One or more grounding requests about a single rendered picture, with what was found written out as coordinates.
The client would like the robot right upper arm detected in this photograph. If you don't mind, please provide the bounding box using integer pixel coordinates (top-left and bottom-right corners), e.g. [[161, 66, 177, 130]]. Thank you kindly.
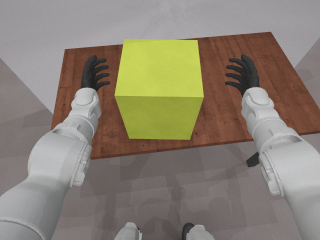
[[258, 141, 320, 240]]

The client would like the right robot forearm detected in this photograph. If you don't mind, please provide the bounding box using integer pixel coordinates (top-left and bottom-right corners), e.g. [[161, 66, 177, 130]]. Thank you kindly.
[[241, 87, 320, 160]]

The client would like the robot right foot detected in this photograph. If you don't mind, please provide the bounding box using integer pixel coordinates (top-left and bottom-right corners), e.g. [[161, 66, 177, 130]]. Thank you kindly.
[[182, 223, 194, 240]]

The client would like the robot left upper arm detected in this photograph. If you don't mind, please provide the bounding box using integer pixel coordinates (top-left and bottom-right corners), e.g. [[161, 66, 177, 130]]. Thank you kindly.
[[0, 132, 93, 240]]

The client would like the left robot forearm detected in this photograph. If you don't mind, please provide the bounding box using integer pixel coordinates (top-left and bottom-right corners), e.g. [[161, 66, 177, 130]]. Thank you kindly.
[[27, 87, 102, 175]]

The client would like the left robot hand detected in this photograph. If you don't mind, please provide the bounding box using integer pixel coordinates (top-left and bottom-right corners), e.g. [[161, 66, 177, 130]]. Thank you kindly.
[[80, 55, 110, 92]]

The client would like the carton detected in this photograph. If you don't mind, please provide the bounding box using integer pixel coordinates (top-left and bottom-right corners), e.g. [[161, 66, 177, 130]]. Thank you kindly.
[[114, 39, 204, 140]]

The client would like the right robot hand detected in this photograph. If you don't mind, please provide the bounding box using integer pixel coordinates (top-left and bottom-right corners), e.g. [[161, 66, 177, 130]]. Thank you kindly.
[[225, 54, 260, 97]]

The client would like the table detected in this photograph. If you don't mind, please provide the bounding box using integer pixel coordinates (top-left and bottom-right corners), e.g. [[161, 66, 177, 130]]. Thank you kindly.
[[50, 32, 320, 167]]

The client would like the robot left thigh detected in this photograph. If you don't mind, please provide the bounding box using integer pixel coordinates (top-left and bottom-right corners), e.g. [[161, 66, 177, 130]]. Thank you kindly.
[[114, 226, 142, 240]]

